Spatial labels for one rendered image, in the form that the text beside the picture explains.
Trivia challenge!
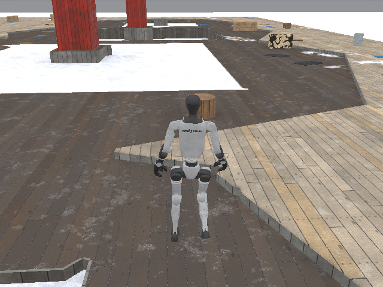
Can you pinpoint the left robot forearm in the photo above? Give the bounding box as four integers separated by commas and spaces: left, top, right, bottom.
155, 144, 168, 167

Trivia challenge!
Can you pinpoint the robot left upper arm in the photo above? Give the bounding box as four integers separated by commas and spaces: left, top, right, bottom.
162, 120, 180, 153

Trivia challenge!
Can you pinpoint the robot right upper arm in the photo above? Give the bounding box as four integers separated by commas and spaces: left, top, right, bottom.
205, 121, 221, 154

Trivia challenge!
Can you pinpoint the robot right hand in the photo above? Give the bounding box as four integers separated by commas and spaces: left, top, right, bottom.
214, 161, 227, 171

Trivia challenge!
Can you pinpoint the humanoid robot torso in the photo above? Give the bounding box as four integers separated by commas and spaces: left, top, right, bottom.
178, 118, 206, 179

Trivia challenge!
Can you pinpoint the right robot forearm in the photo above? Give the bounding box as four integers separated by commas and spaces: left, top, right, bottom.
215, 145, 226, 164

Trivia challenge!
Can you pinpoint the robot left thigh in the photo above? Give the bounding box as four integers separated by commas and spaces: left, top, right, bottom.
171, 166, 183, 206

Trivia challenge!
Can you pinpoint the robot left hand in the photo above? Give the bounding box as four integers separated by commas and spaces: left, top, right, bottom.
154, 164, 167, 177

